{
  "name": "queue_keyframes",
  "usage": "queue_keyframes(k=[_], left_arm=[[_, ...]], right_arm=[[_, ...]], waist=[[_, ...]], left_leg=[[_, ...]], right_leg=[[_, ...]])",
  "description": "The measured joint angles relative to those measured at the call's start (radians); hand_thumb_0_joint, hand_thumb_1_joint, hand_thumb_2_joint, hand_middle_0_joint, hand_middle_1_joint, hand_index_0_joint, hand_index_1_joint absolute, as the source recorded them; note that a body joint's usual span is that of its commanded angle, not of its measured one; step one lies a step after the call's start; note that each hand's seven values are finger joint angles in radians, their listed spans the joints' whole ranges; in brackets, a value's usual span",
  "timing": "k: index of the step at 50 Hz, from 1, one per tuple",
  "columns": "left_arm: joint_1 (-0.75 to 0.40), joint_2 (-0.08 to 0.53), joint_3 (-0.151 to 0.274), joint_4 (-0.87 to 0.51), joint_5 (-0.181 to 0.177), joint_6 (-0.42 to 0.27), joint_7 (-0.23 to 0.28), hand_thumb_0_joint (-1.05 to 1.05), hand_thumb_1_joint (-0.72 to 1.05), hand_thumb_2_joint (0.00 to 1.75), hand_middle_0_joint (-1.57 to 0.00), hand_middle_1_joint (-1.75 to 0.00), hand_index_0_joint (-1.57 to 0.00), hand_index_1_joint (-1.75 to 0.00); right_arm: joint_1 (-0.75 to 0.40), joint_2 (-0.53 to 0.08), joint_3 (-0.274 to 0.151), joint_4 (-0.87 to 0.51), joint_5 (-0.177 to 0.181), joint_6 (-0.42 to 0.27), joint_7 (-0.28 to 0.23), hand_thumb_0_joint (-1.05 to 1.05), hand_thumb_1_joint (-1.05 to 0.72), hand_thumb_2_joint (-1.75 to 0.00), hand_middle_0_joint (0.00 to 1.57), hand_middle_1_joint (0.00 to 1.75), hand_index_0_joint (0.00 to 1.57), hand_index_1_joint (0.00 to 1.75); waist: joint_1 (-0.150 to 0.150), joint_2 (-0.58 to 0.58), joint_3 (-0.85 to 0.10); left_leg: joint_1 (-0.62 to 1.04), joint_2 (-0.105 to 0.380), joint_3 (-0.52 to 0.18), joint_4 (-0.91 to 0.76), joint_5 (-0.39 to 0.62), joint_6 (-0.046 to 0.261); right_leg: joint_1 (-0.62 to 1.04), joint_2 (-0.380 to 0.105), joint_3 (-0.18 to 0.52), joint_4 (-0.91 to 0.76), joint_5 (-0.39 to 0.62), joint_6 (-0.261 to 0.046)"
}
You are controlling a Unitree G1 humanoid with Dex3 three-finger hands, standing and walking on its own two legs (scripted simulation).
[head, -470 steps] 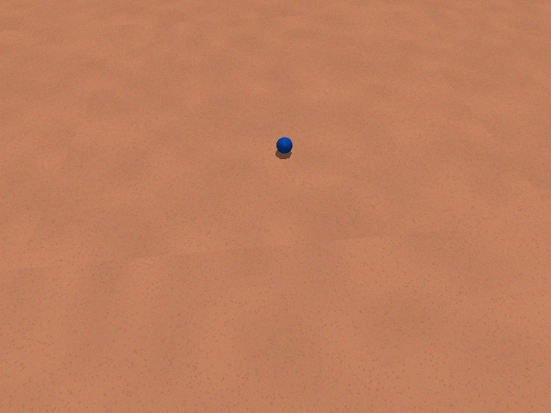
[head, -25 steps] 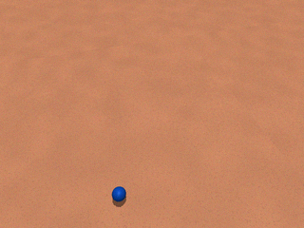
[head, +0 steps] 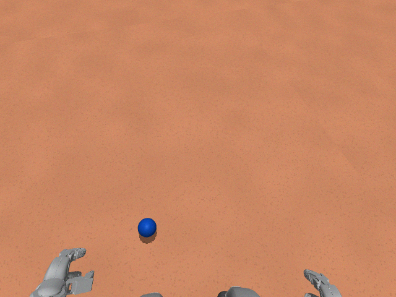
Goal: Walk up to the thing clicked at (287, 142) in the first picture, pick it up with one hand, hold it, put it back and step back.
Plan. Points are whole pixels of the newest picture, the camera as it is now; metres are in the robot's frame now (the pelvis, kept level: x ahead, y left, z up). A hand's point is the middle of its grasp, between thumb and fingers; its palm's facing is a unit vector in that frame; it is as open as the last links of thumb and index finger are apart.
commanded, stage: rise first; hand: left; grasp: from above
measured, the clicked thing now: (147, 227) +0.43 +0.22 -0.72
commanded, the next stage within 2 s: none
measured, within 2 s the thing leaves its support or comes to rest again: neither
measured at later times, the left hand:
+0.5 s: hand out of the picture +0.13 +0.26 -0.22, palm faces -0.17 -0.88 -0.45, open 14.0 cm
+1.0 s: hand (105, 265) +0.23 +0.29 -0.39, palm faces -0.43 -0.49 -0.76, open 13.9 cm
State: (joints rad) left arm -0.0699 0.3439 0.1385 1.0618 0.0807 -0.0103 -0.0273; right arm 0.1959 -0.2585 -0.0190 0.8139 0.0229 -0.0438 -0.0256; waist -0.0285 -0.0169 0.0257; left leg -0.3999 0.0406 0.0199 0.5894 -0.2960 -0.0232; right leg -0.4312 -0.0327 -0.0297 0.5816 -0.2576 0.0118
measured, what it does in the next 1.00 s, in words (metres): lowers itself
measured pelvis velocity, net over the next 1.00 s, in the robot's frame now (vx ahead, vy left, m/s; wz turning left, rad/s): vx -0.05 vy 0.00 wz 0.01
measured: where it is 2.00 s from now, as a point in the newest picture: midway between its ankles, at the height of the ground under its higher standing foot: outside the picture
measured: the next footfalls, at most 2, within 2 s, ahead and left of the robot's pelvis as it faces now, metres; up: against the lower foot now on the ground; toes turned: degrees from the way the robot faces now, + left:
none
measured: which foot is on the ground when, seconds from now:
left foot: down 0.00-1.00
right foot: down 0.00-1.00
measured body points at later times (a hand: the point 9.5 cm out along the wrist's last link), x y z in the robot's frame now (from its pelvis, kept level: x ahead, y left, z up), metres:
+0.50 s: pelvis +0.00 +0.02 -0.07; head +0.09 +0.03 +0.37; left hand +0.14 +0.31 -0.19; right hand +0.16 -0.24 -0.17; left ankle +0.00 +0.13 -0.73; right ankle +0.02 -0.13 -0.73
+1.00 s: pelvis -0.05 +0.00 -0.25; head +0.13 +0.01 +0.16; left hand +0.25 +0.31 -0.35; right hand +0.14 -0.27 -0.36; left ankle +0.00 +0.13 -0.73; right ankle +0.02 -0.13 -0.73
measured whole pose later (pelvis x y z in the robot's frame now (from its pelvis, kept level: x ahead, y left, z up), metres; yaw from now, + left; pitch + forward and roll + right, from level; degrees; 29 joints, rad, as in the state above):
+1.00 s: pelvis -0.05 +0.00 -0.25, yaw +0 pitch +32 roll -1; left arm -0.20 0.45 0.11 0.71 0.68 -0.08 0.11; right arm 0.08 -0.31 -0.07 0.63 0.00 -0.19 0.03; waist -0.04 0.01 -0.17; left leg -1.69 0.03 -0.04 1.83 -0.71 -0.02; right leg -1.71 -0.06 -0.01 1.79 -0.65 0.02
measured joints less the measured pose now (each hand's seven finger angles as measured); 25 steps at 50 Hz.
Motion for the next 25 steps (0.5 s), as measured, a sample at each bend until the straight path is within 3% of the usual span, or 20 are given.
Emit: queue_keyframes(k=[8, 13, 19, 25], left_arm=[[0.074, -0.019, -0.015, -0.14, 0.073, 0.127, 0.018, 0.0, -0.05, 0.99, -0.07, -0.98, -0.08, -0.97], [0.129, -0.035, -0.009, -0.22, 0.102, 0.144, 0.03, 0.0, -0.32, 1.0, -0.07, -1.05, -0.07, -1.04], [0.21, -0.043, -0.006, -0.388, 0.153, 0.128, 0.039, 0.0, -0.47, 1.0, -0.08, -1.09, -0.07, -1.09], [0.285, -0.042, -0.022, -0.538, 0.177, 0.174, 0.043, 0.0, -0.52, 1.01, -0.08, -1.1, -0.07, -1.1]], right_arm=[[0.059, 0.012, -0.012, -0.101, 0.002, 0.0, 0.012, 0.01, -0.89, -0.9, 0.2, 0.3, 0.2, 0.3], [0.055, 0.008, -0.024, -0.152, -0.007, -0.04, 0.019, 0.01, -0.88, -0.9, 0.2, 0.3, 0.2, 0.3], [0.022, 0.011, -0.032, -0.19, -0.017, -0.072, 0.012, 0.01, -0.88, -0.9, 0.2, 0.3, 0.2, 0.3], [-0.006, 0.025, -0.023, -0.226, -0.02, -0.087, 0.01, 0.01, -0.88, -0.9, 0.2, 0.3, 0.2, 0.3]], waist=[[-0.009, 0.021, -0.057], [-0.003, 0.021, -0.085], [0.007, 0.01, -0.104], [0.009, 0.014, -0.119]], left_leg=[[-0.112, 0.002, 0.002, 0.136, -0.072, 0.009], [-0.246, 0.002, -0.003, 0.281, -0.136, 0.015], [-0.398, 0.002, -0.012, 0.454, -0.209, 0.017], [-0.486, 0.004, -0.021, 0.542, -0.244, 0.017]], right_leg=[[-0.103, -0.001, 0.007, 0.112, -0.056, 0.01], [-0.233, -0.005, 0.008, 0.248, -0.114, 0.016], [-0.382, -0.008, 0.009, 0.416, -0.184, 0.02], [-0.465, -0.008, 0.004, 0.498, -0.217, 0.02]])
